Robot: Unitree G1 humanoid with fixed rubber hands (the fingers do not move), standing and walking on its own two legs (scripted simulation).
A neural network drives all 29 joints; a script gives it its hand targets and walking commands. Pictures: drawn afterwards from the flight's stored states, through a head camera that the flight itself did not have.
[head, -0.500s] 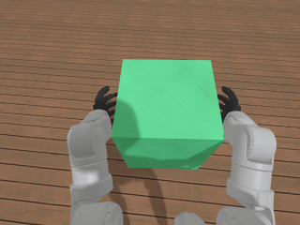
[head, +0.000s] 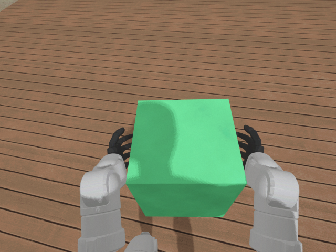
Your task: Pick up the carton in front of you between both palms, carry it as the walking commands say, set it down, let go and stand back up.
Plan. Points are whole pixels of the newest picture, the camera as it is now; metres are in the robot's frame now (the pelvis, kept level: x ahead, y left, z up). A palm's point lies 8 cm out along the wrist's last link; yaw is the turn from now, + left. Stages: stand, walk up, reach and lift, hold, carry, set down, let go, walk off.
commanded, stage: carry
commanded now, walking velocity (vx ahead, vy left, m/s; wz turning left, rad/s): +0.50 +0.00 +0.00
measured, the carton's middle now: (183, 162) +0.32 +0.00 +0.00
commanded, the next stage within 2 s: none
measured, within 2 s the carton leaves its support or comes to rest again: neither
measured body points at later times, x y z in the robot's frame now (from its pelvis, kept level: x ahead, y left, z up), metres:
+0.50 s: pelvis +0.34 +0.02 +0.00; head +0.31 +0.02 +0.45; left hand +0.60 +0.16 +0.09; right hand +0.57 -0.15 +0.09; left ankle +0.33 +0.10 -0.75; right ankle +0.39 -0.11 -0.69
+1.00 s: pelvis +0.66 -0.07 +0.00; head +0.67 -0.09 +0.45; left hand +0.90 +0.09 +0.06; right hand +0.91 -0.21 +0.06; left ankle +0.69 +0.08 -0.69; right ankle +0.67 -0.15 -0.75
